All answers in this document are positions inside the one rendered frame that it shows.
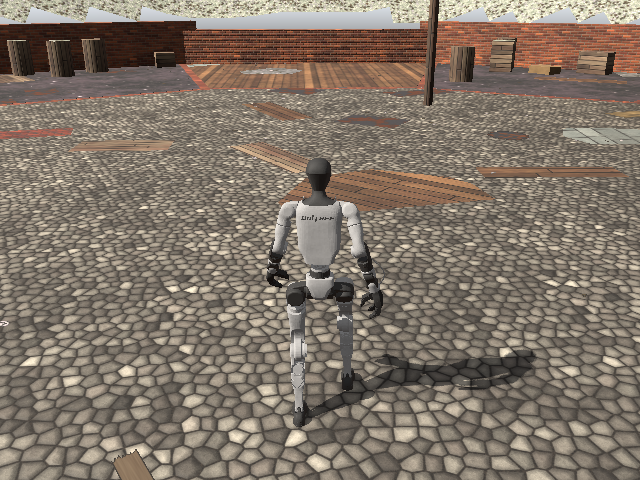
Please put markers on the right robot forearm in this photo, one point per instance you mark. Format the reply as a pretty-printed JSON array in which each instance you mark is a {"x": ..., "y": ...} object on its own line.
[{"x": 368, "y": 272}]

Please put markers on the right robot upper arm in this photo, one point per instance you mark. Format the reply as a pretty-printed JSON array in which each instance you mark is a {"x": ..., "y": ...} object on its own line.
[{"x": 354, "y": 224}]

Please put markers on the robot right shin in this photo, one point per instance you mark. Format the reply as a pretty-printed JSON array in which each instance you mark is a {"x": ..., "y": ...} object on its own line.
[{"x": 346, "y": 347}]

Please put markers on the left robot upper arm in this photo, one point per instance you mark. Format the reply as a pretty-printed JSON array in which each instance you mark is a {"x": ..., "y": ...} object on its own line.
[{"x": 287, "y": 211}]

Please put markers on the robot head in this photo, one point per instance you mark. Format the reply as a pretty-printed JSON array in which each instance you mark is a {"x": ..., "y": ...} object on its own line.
[{"x": 318, "y": 171}]

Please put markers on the robot left hand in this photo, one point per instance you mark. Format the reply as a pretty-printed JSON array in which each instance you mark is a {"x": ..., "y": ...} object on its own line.
[{"x": 279, "y": 273}]

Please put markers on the left robot forearm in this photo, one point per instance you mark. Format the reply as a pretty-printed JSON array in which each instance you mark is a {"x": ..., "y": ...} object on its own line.
[{"x": 273, "y": 261}]

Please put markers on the robot right hand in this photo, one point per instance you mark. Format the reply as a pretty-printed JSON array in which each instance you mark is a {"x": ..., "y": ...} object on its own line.
[{"x": 378, "y": 302}]

